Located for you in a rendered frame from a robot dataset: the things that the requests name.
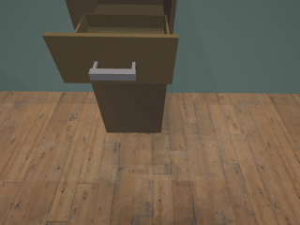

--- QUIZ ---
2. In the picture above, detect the cabinet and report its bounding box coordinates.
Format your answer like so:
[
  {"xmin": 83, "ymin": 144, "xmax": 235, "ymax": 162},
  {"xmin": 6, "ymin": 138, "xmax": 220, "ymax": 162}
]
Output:
[{"xmin": 65, "ymin": 0, "xmax": 177, "ymax": 133}]

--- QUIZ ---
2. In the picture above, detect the drawer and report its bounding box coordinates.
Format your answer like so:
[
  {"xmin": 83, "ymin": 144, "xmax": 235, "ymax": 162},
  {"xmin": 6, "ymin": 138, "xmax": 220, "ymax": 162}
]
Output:
[{"xmin": 43, "ymin": 13, "xmax": 179, "ymax": 84}]

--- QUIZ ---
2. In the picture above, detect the handle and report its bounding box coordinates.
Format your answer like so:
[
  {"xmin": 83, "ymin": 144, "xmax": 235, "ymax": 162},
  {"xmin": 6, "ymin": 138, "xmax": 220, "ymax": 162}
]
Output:
[{"xmin": 88, "ymin": 61, "xmax": 136, "ymax": 81}]

